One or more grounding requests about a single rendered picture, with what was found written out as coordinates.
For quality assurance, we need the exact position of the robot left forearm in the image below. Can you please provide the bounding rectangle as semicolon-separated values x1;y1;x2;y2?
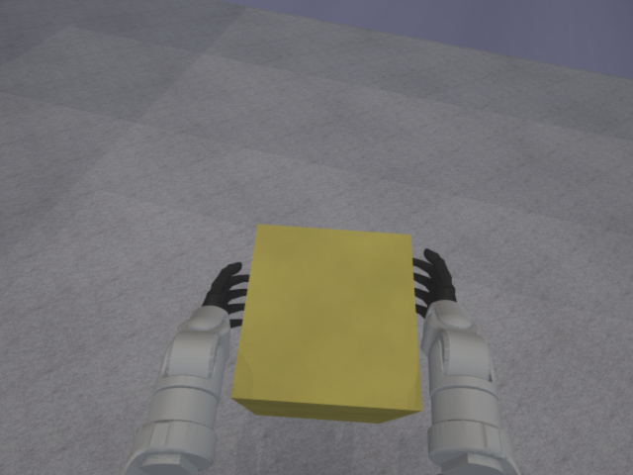
121;306;230;475

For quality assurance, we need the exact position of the robot left hand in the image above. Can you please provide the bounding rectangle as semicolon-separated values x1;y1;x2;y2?
202;262;249;328

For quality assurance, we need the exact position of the carton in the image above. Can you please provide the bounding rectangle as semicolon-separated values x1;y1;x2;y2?
230;225;422;424

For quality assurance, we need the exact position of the robot right forearm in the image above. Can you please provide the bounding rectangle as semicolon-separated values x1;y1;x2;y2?
420;300;521;475

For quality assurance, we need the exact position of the robot right hand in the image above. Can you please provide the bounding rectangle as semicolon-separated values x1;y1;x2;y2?
412;248;457;319

